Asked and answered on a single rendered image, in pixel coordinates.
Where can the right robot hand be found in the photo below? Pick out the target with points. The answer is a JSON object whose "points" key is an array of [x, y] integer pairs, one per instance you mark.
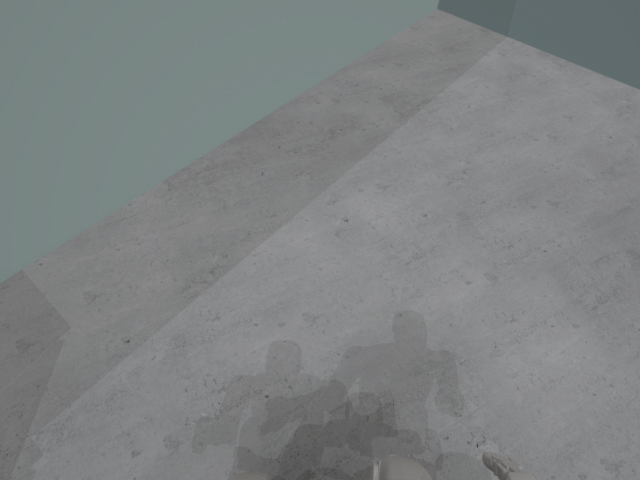
{"points": [[505, 468]]}

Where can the robot right thigh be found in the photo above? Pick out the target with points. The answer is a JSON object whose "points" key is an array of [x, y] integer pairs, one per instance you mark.
{"points": [[398, 468]]}

